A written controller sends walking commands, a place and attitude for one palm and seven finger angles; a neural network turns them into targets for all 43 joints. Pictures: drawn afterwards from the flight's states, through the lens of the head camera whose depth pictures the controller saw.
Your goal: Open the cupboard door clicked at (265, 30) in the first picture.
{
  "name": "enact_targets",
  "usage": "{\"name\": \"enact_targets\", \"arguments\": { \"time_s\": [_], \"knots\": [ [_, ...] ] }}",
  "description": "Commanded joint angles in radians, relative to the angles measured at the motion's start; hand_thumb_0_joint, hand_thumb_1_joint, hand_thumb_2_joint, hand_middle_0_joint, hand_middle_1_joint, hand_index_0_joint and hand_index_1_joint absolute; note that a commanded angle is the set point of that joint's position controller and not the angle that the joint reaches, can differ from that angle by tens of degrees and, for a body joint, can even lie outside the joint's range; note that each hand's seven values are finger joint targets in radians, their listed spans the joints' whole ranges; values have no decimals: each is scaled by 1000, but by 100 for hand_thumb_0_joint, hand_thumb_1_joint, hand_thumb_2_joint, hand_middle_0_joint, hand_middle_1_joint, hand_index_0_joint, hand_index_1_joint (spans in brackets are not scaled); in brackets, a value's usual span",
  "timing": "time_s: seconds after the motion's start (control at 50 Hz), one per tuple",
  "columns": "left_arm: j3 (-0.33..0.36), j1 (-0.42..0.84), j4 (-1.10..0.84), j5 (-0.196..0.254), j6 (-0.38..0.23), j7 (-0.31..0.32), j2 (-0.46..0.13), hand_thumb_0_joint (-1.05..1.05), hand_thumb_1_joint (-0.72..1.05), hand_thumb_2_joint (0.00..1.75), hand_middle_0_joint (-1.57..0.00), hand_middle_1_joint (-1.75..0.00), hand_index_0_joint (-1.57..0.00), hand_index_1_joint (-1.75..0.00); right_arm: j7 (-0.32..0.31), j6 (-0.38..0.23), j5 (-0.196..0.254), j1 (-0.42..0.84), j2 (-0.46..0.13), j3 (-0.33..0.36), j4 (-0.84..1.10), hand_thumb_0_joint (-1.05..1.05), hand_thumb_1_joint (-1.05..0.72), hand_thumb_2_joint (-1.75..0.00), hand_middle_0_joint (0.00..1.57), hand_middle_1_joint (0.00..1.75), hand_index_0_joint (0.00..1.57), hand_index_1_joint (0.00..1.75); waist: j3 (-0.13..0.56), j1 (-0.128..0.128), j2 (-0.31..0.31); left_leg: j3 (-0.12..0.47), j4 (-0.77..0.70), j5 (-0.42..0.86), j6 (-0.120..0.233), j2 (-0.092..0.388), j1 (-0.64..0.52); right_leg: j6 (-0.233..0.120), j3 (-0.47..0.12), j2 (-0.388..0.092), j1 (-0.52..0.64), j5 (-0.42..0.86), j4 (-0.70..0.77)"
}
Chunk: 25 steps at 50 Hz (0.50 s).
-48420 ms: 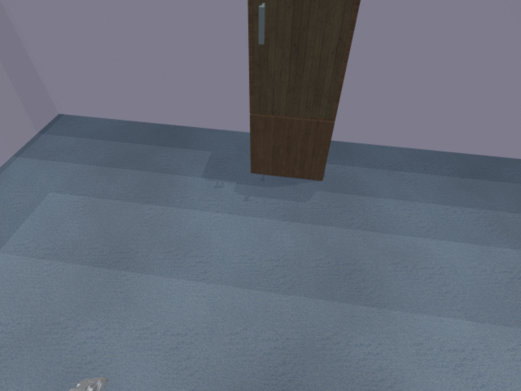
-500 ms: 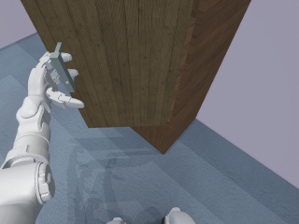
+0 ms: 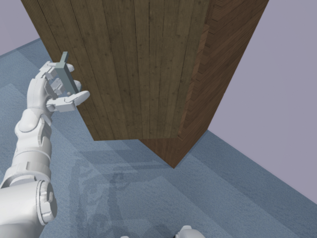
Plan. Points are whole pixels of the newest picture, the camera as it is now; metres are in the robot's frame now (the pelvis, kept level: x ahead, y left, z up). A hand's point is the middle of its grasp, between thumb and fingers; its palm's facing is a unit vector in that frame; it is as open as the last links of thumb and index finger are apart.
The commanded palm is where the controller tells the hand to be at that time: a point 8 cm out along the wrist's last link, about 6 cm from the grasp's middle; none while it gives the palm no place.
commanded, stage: close the thumb around the handle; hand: left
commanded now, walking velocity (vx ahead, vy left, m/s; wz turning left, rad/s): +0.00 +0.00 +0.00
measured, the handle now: (71, 79) +0.50 +0.22 +0.10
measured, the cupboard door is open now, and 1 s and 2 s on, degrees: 44 67 87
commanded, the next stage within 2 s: pull the door open along its arc in 0.30 s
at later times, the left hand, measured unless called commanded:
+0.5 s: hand (71, 96) +0.44 +0.21 +0.10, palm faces +0.02 -1.00 +0.01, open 6.5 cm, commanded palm +0.40 +0.26 +0.10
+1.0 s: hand (85, 140) +0.32 +0.15 +0.10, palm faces +0.15 -0.98 +0.10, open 6.7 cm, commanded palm +0.26 +0.22 +0.10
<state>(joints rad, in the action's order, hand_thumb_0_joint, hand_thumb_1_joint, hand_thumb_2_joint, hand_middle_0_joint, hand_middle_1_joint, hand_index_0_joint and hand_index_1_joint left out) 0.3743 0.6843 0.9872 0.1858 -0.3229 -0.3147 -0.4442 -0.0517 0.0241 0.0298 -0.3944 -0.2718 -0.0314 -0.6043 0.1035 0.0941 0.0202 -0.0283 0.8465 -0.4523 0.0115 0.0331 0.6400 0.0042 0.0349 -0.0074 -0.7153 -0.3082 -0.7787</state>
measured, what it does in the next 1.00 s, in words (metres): stands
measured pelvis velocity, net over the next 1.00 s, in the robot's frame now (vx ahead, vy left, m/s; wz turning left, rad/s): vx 0.02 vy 0.00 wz -0.02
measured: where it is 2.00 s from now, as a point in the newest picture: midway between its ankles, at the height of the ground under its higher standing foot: outside the picture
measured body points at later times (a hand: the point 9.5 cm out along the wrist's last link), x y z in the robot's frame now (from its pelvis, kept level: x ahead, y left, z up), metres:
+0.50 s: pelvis -0.01 +0.00 +0.00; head +0.06 +0.01 +0.44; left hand +0.43 +0.26 +0.10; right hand +0.05 -0.26 -0.11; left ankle -0.03 +0.11 -0.70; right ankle +0.04 -0.13 -0.70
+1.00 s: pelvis +0.02 +0.00 +0.01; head +0.03 -0.01 +0.46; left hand +0.30 +0.21 +0.10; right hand +0.17 -0.24 -0.08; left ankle -0.03 +0.11 -0.70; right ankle +0.04 -0.13 -0.70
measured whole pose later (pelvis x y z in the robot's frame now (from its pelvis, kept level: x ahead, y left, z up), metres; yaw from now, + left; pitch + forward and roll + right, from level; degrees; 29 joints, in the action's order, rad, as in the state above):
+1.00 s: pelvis +0.02 +0.00 +0.01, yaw -1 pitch +8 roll +0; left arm 0.13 -0.07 0.11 0.23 -0.20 0.01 -0.09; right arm -0.01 -0.04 0.03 -0.27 -0.23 0.00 -0.53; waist 0.12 0.02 0.04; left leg -0.06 0.74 -0.44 0.01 0.03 0.43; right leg 0.01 0.01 -0.01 -0.54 -0.32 -0.72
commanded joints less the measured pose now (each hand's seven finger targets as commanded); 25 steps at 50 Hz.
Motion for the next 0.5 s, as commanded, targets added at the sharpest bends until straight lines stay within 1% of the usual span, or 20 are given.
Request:
{"name": "enact_targets", "arguments": {
  "time_s": [0.0, 0.02, 0.06, 0.08, 0.12, 0.16, 0.18, 0.22, 0.24, 0.26, 0.28, 0.3, 0.32, 0.36, 0.38, 0.4, 0.42, 0.44, 0.46, 0.48],
  "knots": [
    [21, 428, -192, 13, -55, -4, -236, 0, 68, 80, -38, -133, -38, -133, -15, -28, -5, -77, -162, 63, 81, 0, -90, -90, 20, 30, 20, 30, 325, 12, 39, 30, -112, 329, 6, -24, -92, -27, -6, 29, 273, 287, 54],
    [27, 443, -191, 14, -55, -2, -247, 0, 73, 83, -39, -133, -39, -133, -16, -28, -5, -77, -163, 61, 78, 0, -90, -90, 20, 30, 20, 30, 322, 14, 29, 32, -113, 324, 7, -25, -85, -27, -9, 28, 278, 287, 55],
    [32, 460, -214, 14, -63, -2, -257, 0, 84, 88, -40, -134, -40, -134, -18, -29, -7, -75, -162, 61, 81, 0, -90, -90, 20, 30, 20, 30, 344, 11, 43, 32, -110, 341, 7, -28, -96, -29, -8, 27, 291, 300, 48],
    [47, 450, -217, 13, -68, -3, -271, 0, 90, 90, -40, -135, -40, -135, -18, -30, -8, -74, -161, 61, 80, 0, -90, -90, 20, 30, 20, 30, 377, 2, 54, 33, -107, 357, 5, -28, -107, -29, -12, 26, 299, 311, 45],
    [51, 445, -221, 13, -76, -7, -280, 0, 90, 90, -40, -135, -40, -135, -17, -30, -9, -68, -159, 58, 81, 0, -90, -90, 20, 30, 20, 30, 383, -3, 69, 33, -103, 368, 2, -28, -109, -30, -12, 26, 303, 320, 40],
    [30, 457, -229, 13, -83, -10, -263, 0, 90, 90, -40, -135, -40, -135, -18, -31, -8, -65, -158, 56, 83, 0, -90, -90, 20, 30, 20, 30, 366, 3, 76, 40, -102, 372, 1, -26, -117, -33, -6, 29, 279, 304, 36],
    [39, 459, -218, 19, -79, -8, -258, 0, 90, 90, -40, -135, -40, -135, -17, -31, -8, -61, -157, 57, 81, 0, -90, -90, 20, 30, 20, 30, 371, 1, 81, 43, -104, 371, -3, -25, -122, -32, -3, 28, 271, 299, 36],
    [65, 447, -163, 21, -64, 0, -285, 0, 90, 90, -40, -135, -40, -135, -19, -30, -7, -60, -164, 54, 80, 0, -90, -90, 20, 30, 20, 30, 335, 1, 27, 40, -108, 318, 1, -27, -74, -29, -6, 27, 279, 269, 44],
    [68, 469, -173, 18, -64, 2, -298, 0, 90, 90, -40, -135, -40, -135, -20, -29, -6, -57, -165, 53, 81, 0, -90, -90, 20, 30, 20, 30, 330, 5, 44, 37, -110, 311, 2, -28, -69, -28, -8, 25, 279, 269, 44],
    [83, 475, -190, 16, -71, 6, -317, 0, 90, 90, -40, -135, -40, -135, -22, -30, -7, -62, -165, 55, 84, 0, -90, -90, 20, 30, 20, 30, 352, 1, 35, 41, -106, 330, 3, -28, -78, -29, -7, 26, 288, 278, 38],
    [66, 479, -204, 9, -73, 7, -300, 0, 90, 90, -40, -135, -40, -135, -20, -30, -7, -57, -160, 55, 88, 0, -90, -90, 20, 30, 20, 30, 372, -2, 71, 39, -106, 347, 0, -29, -95, -29, -10, 25, 288, 291, 35],
    [53, 476, -219, 8, -75, 9, -277, 0, 90, 90, -40, -135, -40, -135, -18, -32, -9, -57, -157, 56, 89, 0, -90, -90, 20, 30, 20, 30, 386, -3, 94, 44, -106, 367, -6, -27, -122, -30, -3, 26, 270, 290, 32],
    [50, 448, -207, 9, -71, 12, -265, 0, 90, 90, -40, -135, -40, -135, -15, -33, -10, -61, -157, 56, 90, 0, -90, -90, 20, 30, 20, 30, 390, -8, 73, 45, -101, 377, -5, -26, -122, -31, -2, 28, 272, 294, 30],
    [59, 458, -191, 9, -72, 19, -282, 0, 90, 90, -40, -135, -40, -135, -16, -31, -11, -65, -161, 54, 86, 0, -90, -90, 20, 30, 20, 30, 361, 1, 45, 46, -101, 356, -2, -25, -98, -29, -1, 29, 268, 280, 34],
    [50, 485, -218, 2, -78, 21, -283, 0, 90, 90, -40, -135, -40, -135, -15, -31, -9, -60, -161, 56, 87, 0, -90, -90, 20, 30, 20, 30, 376, 4, 59, 48, -105, 345, -4, -24, -105, -28, -3, 28, 265, 270, 32],
    [34, 473, -220, 1, -78, 22, -254, 0, 90, 90, -40, -135, -40, -135, -13, -33, -10, -59, -158, 57, 91, 0, -90, -90, 20, 30, 20, 30, 387, -1, 87, 47, -107, 346, -7, -26, -121, -31, -2, 28, 261, 264, 32],
    [34, 443, -222, 3, -77, 24, -247, 0, 90, 90, -40, -135, -40, -135, -12, -34, -9, -59, -158, 59, 94, 0, -90, -90, 20, 30, 20, 30, 381, -4, 65, 50, -107, 351, -7, -23, -131, -32, 2, 31, 253, 261, 36],
    [35, 418, -237, 5, -78, 23, -246, 0, 90, 90, -40, -135, -40, -135, -10, -36, -9, -57, -160, 60, 98, 0, -90, -90, 20, 30, 20, 30, 394, -12, 66, 49, -111, 356, -8, -23, -130, -32, 1, 31, 268, 263, 35],
    [38, 391, -253, 11, -81, 22, -244, 0, 90, 90, -40, -135, -40, -135, -10, -37, -9, -57, -159, 61, 104, 0, -90, -90, 20, 30, 20, 30, 409, -18, 51, 48, -109, 376, -7, -23, -134, -34, 1, 33, 289, 281, 33],
    [47, 368, -275, 11, -82, 24, -254, 0, 90, 90, -40, -135, -40, -135, -9, -36, -7, -53, -159, 61, 106, 0, -90, -90, 20, 30, 20, 30, 422, -26, 72, 46, -113, 387, -9, -22, -142, -34, 0, 31, 296, 289, 33]
  ]
}}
